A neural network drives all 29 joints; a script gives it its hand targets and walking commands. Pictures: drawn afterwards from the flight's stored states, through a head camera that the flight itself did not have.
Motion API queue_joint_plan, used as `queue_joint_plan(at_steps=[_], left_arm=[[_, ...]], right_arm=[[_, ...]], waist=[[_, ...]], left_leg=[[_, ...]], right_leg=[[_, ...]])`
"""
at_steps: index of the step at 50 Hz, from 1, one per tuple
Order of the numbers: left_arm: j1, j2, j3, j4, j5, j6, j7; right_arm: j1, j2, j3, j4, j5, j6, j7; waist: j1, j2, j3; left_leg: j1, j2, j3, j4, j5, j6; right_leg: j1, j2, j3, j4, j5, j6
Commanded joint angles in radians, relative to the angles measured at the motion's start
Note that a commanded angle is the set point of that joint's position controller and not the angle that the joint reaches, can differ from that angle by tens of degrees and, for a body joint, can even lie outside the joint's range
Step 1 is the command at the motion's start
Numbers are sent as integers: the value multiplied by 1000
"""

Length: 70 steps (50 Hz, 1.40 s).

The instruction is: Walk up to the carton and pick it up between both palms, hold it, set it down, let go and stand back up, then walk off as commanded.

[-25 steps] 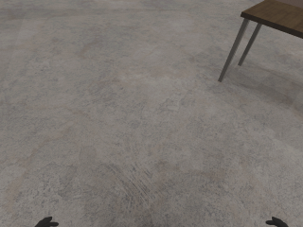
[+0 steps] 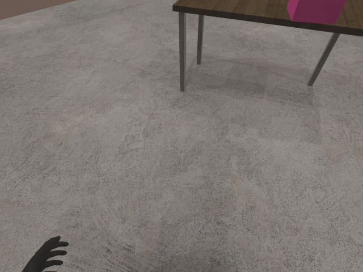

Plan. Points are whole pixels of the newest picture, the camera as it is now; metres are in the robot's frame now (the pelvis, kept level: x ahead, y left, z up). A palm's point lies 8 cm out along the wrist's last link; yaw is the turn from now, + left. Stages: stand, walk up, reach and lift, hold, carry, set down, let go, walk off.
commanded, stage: walk up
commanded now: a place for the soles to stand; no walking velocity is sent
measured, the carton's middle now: out of the picture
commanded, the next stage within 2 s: none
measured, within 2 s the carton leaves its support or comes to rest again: neither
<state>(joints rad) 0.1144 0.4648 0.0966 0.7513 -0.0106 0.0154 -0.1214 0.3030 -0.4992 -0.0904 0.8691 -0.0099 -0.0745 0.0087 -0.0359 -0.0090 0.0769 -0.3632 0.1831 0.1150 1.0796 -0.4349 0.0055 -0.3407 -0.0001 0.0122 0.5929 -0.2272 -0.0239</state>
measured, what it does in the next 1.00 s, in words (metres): walks ahead, turning right: left foot, then right foot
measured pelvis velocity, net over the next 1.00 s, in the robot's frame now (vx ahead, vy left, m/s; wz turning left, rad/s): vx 0.39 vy -0.19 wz -0.38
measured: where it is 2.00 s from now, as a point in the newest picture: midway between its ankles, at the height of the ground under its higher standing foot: (250, 180)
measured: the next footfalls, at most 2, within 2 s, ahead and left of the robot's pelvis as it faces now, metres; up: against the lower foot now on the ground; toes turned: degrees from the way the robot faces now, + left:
left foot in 0.24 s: +0.27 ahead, +0.10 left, +0.00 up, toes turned +1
right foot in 0.70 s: +0.40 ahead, -0.26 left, +0.00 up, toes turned -21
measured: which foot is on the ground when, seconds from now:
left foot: up 0.00-0.22, down 0.24-0.72, up 0.74-1.00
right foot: down 0.00-0.24, up 0.26-0.68, down 0.70-1.00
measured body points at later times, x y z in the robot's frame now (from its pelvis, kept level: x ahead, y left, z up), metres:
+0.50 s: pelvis +0.22 -0.03 +0.01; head +0.25 +0.00 +0.46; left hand +0.42 +0.25 -0.10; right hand +0.19 -0.39 -0.05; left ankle +0.23 +0.10 -0.73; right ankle +0.25 -0.21 -0.67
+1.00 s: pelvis +0.39 -0.19 +0.01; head +0.42 -0.22 +0.46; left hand +0.58 +0.09 -0.08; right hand +0.35 -0.52 -0.11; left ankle +0.55 -0.07 -0.67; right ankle +0.36 -0.24 -0.73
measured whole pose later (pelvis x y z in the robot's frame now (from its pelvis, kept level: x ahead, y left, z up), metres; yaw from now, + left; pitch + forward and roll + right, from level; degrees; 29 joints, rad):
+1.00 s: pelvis +0.39 -0.19 +0.01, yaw -22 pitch -1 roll +0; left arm 0.31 0.41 0.07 0.77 0.01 -0.06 -0.06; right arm 0.29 -0.45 -0.06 0.84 -0.01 -0.06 0.04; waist 0.04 0.05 0.09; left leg -0.60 0.14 0.03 0.93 -0.15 -0.02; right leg -0.17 0.09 -0.02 0.44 -0.26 -0.09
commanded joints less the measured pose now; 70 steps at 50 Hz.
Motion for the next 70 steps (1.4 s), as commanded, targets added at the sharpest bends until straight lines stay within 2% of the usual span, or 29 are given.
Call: queue_joint_plan(at_steps=[1,8,11,12,13,14,16,17,20,24,31,33,34,35,36,37,38,42,47,52,56,58,59,60,61,62,63,66,70], left_arm=[[-28,215,60,-61,7,-29,27],[53,192,46,-66,30,-36,19],[22,125,12,-86,8,-44,24],[52,71,0,-92,16,-50,31],[104,91,10,-84,29,-49,44],[89,188,32,-66,36,-38,52],[87,203,45,-28,28,-52,43],[116,169,40,-8,26,-51,36],[74,118,27,7,26,-40,12],[-42,90,22,-39,35,-25,-9],[-111,127,23,-64,32,-22,-29],[3,140,39,-38,32,-24,-10],[149,184,60,-6,28,-34,4],[284,278,93,18,35,-44,27],[260,358,107,-30,23,-43,41],[216,303,97,-27,11,-44,45],[179,266,78,-34,-13,-49,56],[104,197,42,-42,6,-80,66],[179,176,40,-48,15,-99,77],[222,164,36,-63,29,-94,78],[259,167,30,-51,27,-84,88],[242,168,23,-59,15,-82,98],[229,162,13,-66,5,-84,99],[250,98,-7,-79,3,-85,95],[310,129,0,-72,5,-81,114],[231,203,18,-62,26,-74,115],[220,185,14,-77,21,-78,103],[261,137,9,-31,25,-69,70],[139,100,4,-59,27,-54,36]], right_arm=[[83,-195,-43,-24,-5,-29,5],[-27,-165,-36,-71,-2,-54,5],[114,-204,-49,-36,-9,-80,-15],[225,-283,-87,-25,-30,-87,-26],[219,-330,-93,-51,-28,-87,-36],[156,-332,-94,-69,-10,-85,-31],[91,-216,-63,-63,6,-90,-29],[73,-184,-46,-56,14,-90,-32],[45,-171,-44,-61,6,-87,-22],[105,-229,-64,-65,1,-78,-20],[83,-270,-80,-96,-7,-49,-22],[49,-267,-70,-99,-13,-41,-20],[62,-227,-57,-90,-16,-30,-16],[108,-158,-29,-116,-16,-25,-13],[100,-120,-16,-150,2,-29,-15],[-4,-200,-22,-142,1,-27,-19],[-10,-195,-18,-135,9,-26,-15],[148,-155,-24,-41,5,-10,7],[17,-135,-25,-81,1,0,22],[-126,-106,-20,-121,-4,-5,33],[-169,-85,-20,-133,1,-15,33],[-18,-115,-31,-107,7,-22,19],[107,-150,-49,-83,5,-30,8],[203,-229,-77,-89,-6,-33,-10],[189,-270,-85,-118,-14,-29,-11],[177,-251,-91,-99,25,-24,-11],[99,-214,-76,-138,18,-26,-15],[27,-152,-48,-142,22,-36,-14],[39,-181,-50,-154,4,-51,7]], waist=[[34,-123,-78],[85,-166,-28],[-49,48,-151],[-99,254,-221],[-74,195,-203],[-62,114,-181],[-18,24,-42],[-6,90,-24],[7,111,-7],[-31,149,-46],[-15,162,-66],[67,112,-97],[146,-32,-182],[194,-249,-222],[185,-415,-197],[186,-179,-182],[126,-35,-114],[42,-130,-91],[75,-102,9],[118,-86,-7],[110,-85,-20],[19,11,-97],[-49,32,-179],[-94,189,-263],[-72,214,-281],[-76,52,-288],[-35,-1,-183],[14,85,-67],[9,122,24]], left_leg=[[-119,-30,-42,-77,91,-15],[-46,-91,-23,-401,214,-12],[406,-85,-81,-644,335,37],[575,92,-328,-719,64,86],[522,317,-690,-889,-203,133],[426,395,-754,-913,-351,185],[328,223,-466,-877,-17,98],[300,162,-296,-839,241,54],[283,114,-68,-779,553,103],[346,157,-36,-805,599,163],[252,155,66,-762,426,138],[207,136,118,-570,563,123],[141,88,144,-295,576,94],[-133,23,107,-28,222,71],[-388,-103,71,113,-154,19],[-362,-59,-76,186,-87,32],[-341,-21,-98,183,4,35],[-195,-15,-115,80,171,-5],[-273,-36,-95,-141,327,-25],[-209,-56,-51,-387,386,0],[-72,-118,-5,-474,319,49],[136,-140,-44,-588,268,79],[382,-79,-106,-653,302,119],[576,146,-409,-705,238,161],[724,346,-760,-725,327,325],[632,367,-729,-719,218,334],[496,263,-555,-759,219,290],[289,112,-216,-764,412,191],[141,56,-99,-824,354,191]], right_leg=[[50,-110,197,-295,-123,-187],[24,-150,290,-292,-148,-217],[-162,-37,166,62,13,-116],[-314,80,117,352,-71,-80],[-402,120,139,537,-240,-39],[-387,37,183,616,-194,-38],[-342,-28,182,566,-57,-22],[-307,-39,163,520,-21,-9],[-307,-54,79,452,10,5],[-309,-78,51,305,36,25],[-40,-57,-78,39,21,-3],[121,-25,-105,-35,43,-22],[313,41,-89,-98,-26,-59],[530,-86,138,-119,-170,-88],[582,-326,552,-279,-191,-220],[470,-359,621,-340,-213,-281],[382,-311,460,-322,-152,-220],[140,-183,197,-290,127,-163],[162,-115,135,-327,286,-84],[214,-152,166,-324,179,-112],[242,-166,151,-244,408,-109],[239,-144,124,-33,569,-66],[96,-96,64,177,486,-27],[-90,18,39,433,148,-13],[-372,114,27,639,-309,57],[-343,15,133,706,-285,6],[-321,8,145,668,-232,-1],[-254,-30,73,569,-83,-2],[-204,-67,-10,327,-43,27]])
